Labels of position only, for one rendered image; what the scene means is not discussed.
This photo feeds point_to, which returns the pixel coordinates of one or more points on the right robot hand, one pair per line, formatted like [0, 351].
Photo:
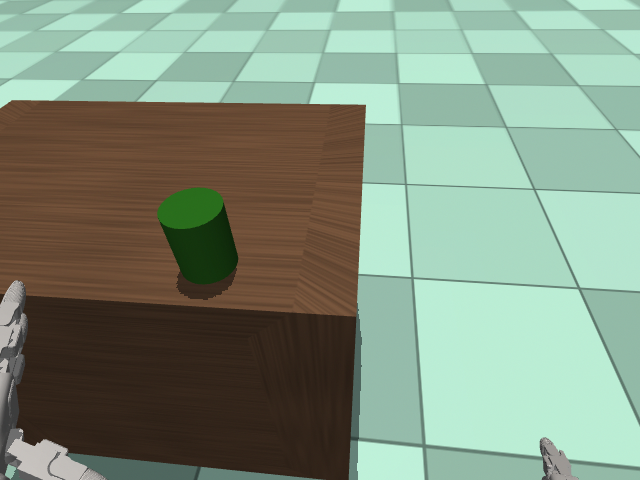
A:
[555, 463]

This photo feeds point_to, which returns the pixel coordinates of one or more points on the can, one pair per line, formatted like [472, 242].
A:
[196, 226]

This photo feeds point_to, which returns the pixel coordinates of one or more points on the left robot hand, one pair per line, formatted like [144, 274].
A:
[46, 460]

